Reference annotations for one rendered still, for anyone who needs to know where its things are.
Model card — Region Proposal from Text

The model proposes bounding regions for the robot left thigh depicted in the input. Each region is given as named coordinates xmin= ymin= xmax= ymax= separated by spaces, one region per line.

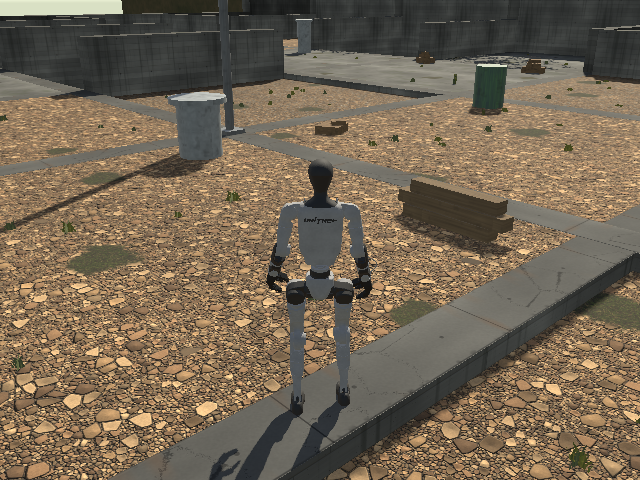
xmin=286 ymin=279 xmax=306 ymax=350

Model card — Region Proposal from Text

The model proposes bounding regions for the robot right hand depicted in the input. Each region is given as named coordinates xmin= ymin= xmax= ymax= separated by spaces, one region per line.
xmin=352 ymin=278 xmax=372 ymax=299

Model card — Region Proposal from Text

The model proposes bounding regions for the robot left hand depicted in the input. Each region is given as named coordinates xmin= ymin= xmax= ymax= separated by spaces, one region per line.
xmin=266 ymin=272 xmax=289 ymax=292

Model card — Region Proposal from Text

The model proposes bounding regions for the right robot forearm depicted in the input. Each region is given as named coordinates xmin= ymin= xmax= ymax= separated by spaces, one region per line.
xmin=354 ymin=243 xmax=371 ymax=282

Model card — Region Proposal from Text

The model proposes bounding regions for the left robot forearm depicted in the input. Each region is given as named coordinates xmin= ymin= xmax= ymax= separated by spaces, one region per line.
xmin=268 ymin=242 xmax=286 ymax=277

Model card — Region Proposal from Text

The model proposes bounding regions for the right robot upper arm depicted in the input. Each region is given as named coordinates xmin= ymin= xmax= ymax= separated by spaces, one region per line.
xmin=341 ymin=202 xmax=365 ymax=258

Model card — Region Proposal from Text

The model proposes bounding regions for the right robot shin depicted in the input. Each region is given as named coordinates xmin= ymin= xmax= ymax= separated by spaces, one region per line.
xmin=336 ymin=326 xmax=350 ymax=393

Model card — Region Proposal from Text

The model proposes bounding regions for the left robot upper arm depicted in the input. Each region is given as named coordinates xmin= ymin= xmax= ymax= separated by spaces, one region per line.
xmin=275 ymin=202 xmax=300 ymax=257

